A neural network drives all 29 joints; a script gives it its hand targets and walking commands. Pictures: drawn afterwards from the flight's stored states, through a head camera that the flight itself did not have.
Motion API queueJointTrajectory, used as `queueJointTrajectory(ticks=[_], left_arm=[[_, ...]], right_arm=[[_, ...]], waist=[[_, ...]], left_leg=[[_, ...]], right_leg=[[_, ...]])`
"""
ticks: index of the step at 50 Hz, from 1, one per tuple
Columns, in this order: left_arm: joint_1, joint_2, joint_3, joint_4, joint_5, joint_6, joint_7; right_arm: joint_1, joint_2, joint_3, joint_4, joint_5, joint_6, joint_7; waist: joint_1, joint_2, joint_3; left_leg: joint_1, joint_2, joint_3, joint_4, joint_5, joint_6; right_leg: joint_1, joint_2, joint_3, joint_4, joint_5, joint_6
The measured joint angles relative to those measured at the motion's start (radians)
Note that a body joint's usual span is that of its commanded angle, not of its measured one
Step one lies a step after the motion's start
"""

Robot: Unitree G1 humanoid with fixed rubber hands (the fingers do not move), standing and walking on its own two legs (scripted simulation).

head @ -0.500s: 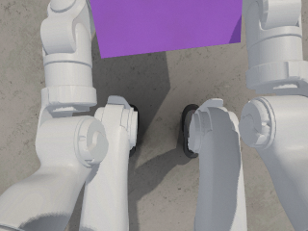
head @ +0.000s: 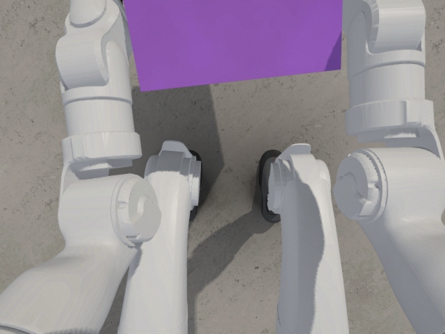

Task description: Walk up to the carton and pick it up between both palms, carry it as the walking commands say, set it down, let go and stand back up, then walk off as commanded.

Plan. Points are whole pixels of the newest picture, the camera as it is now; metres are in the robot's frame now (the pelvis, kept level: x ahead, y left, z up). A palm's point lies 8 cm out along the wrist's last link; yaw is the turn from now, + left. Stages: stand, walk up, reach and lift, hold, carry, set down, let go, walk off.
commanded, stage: reach and lift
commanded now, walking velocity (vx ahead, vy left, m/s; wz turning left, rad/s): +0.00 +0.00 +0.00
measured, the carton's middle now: out of the picture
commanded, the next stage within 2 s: none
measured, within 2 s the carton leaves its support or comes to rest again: neither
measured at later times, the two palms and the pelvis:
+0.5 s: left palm out of the picture +0.51 +0.16 -0.03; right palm out of the picture +0.55 -0.13 -0.04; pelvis +0.00 +0.00 +0.05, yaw +0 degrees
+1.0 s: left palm out of the picture +0.49 +0.16 +0.04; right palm out of the picture +0.52 -0.13 +0.03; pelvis +0.00 +0.00 +0.10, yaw +0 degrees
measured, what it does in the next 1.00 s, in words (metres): rises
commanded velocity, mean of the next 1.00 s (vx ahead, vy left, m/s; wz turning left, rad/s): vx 0.00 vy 0.00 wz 0.00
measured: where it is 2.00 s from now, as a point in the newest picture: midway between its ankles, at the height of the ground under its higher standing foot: (229, 198)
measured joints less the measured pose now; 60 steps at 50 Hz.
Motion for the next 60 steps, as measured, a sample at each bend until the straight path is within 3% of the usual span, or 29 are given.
queueJointTrajectory(ticks=[60], left_arm=[[0.261, -0.075, -0.048, -0.059, 0.014, 0.008, -0.006]], right_arm=[[0.296, 0.085, 0.009, -0.084, -0.006, -0.002, 0.002]], waist=[[0.014, 0.009, -0.003]], left_leg=[[0.574, 0.003, -0.014, -0.445, 0.095, 0.008]], right_leg=[[0.577, -0.01, 0.009, -0.437, 0.084, -0.007]])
